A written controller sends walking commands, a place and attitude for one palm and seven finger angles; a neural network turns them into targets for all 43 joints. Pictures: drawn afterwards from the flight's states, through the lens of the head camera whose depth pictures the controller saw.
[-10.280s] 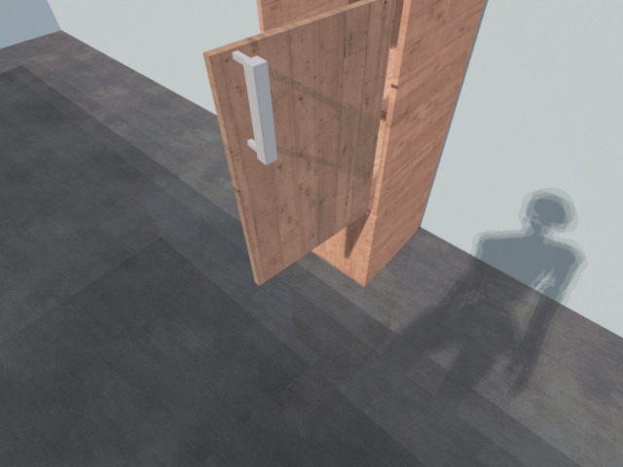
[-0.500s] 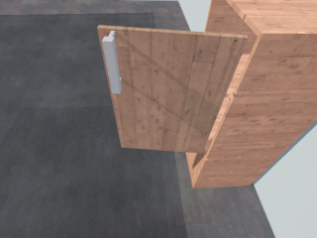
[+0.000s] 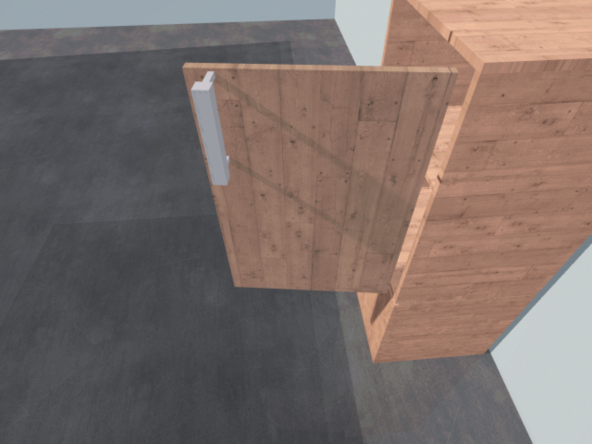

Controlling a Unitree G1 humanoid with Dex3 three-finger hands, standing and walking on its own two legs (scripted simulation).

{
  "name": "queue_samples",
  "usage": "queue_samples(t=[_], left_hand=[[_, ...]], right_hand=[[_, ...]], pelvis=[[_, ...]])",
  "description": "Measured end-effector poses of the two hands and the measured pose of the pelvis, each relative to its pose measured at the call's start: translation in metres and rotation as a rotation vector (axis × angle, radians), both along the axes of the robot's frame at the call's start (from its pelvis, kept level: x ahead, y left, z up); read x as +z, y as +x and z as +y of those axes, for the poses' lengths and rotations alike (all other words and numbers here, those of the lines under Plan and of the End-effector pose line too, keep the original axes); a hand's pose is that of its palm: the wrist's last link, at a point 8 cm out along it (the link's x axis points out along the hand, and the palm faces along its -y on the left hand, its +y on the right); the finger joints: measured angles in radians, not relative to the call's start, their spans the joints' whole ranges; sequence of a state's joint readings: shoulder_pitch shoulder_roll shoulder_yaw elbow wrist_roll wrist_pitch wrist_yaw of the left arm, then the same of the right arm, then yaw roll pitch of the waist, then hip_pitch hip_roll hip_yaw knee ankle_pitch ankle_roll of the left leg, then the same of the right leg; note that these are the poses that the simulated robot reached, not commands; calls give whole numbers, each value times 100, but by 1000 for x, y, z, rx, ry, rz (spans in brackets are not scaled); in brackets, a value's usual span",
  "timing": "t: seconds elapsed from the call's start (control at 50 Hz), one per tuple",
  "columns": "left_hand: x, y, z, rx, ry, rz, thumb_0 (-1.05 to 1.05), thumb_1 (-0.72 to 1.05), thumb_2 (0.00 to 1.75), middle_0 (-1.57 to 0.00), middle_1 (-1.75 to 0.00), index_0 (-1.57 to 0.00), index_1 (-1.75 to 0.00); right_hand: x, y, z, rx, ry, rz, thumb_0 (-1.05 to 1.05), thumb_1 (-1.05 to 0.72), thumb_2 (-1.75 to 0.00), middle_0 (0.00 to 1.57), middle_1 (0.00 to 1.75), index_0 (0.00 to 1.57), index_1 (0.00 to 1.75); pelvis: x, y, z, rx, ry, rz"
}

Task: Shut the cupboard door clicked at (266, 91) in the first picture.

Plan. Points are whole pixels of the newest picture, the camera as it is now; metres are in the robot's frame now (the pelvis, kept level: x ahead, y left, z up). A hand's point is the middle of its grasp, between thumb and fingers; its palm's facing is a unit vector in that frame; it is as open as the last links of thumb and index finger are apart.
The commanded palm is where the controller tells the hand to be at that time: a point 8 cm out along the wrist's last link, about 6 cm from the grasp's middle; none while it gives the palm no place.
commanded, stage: look again from close up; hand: left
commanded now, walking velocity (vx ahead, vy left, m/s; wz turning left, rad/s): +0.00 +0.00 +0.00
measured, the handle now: (215, 130) +0.54 +0.16 +0.16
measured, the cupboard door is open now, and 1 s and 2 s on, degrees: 82 82 82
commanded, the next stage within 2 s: shuffle to correct the standing spot in 0.16 s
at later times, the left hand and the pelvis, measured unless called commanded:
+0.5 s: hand out of the picture +0.01 +0.16 -0.18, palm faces +0.01 -0.98 -0.17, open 7.4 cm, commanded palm none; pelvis +0.03 -0.01 +0.00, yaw +0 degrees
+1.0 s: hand out of the picture +0.14 +0.15 -0.18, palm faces +0.04 -0.97 -0.23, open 7.3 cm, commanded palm none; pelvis +0.09 -0.04 -0.01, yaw +1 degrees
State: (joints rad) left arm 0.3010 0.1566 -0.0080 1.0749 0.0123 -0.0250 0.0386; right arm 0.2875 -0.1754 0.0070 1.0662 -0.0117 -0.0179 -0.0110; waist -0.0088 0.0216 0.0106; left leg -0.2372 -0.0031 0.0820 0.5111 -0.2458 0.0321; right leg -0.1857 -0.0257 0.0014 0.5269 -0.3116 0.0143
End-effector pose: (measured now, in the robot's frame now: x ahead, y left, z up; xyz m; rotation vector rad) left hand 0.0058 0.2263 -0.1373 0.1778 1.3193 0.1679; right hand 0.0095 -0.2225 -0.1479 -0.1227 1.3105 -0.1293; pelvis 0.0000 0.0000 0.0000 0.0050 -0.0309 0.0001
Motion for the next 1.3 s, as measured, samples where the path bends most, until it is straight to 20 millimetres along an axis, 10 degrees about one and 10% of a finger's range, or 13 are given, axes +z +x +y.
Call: queue_samples(t=[0.38, 0.72, 1.02, 1.3], left_hand=[[-7, 7, -9, -8, -36, 35, 0, 90, 90, -20, -30, -20, -30], [-26, 6, -25, 62, -76, 169, 0, 90, 90, -20, -30, -20, -30], [-10, 128, -29, 6, 7, -47, 1, 92, 90, -20, -30, -20, -30], [-7, 124, -24, -24, -12, -97, 0, 92, 90, -20, -30, -20, -30]], right_hand=[[10, 18, -16, 13, -38, 16, 0, -91, -90, 20, 30, 20, 30], [-2, 54, -13, -11, -40, 75, 1, -91, -90, 20, 30, 20, 30], [-12, 69, -24, -40, 6, 151, 0, -91, -90, 21, 30, 20, 30], [9, 98, -35, -32, -54, -46, 1, -92, -90, 20, 30, 20, 30]], pelvis=[[2, 10, -9, -7, 0, 6], [-13, 68, -16, -3, -4, 28], [-10, 94, -37, 21, -6, 22], [-3, 75, -25, 4, -8, 5]])
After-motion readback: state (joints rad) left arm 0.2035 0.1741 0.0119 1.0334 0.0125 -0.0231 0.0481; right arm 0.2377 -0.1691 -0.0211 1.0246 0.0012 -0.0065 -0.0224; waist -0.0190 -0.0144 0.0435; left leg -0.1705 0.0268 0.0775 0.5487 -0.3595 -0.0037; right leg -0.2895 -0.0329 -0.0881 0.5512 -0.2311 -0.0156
